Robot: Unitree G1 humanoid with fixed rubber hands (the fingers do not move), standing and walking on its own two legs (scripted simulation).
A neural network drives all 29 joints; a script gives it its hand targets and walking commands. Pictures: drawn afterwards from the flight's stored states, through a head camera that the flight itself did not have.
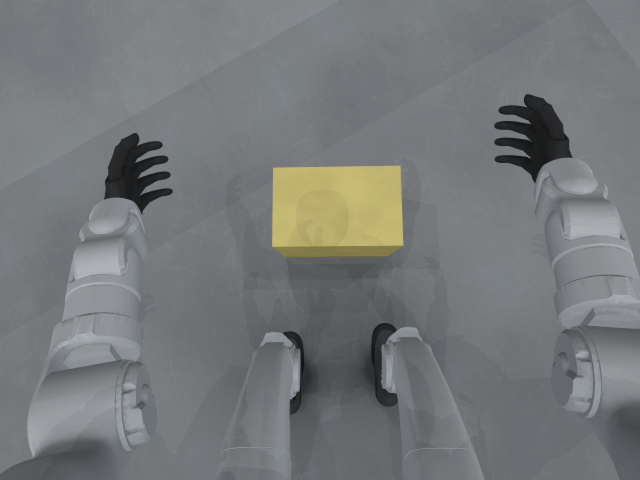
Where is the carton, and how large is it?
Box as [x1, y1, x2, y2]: [272, 166, 402, 256]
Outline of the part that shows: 400,166 273,168 272,246 284,256 387,256 402,245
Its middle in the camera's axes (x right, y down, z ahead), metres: +0.04 -0.05 +0.95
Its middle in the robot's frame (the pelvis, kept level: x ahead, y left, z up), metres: +0.49 +0.00 -0.56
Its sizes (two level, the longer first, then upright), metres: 0.278 0.175 0.240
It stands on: the floor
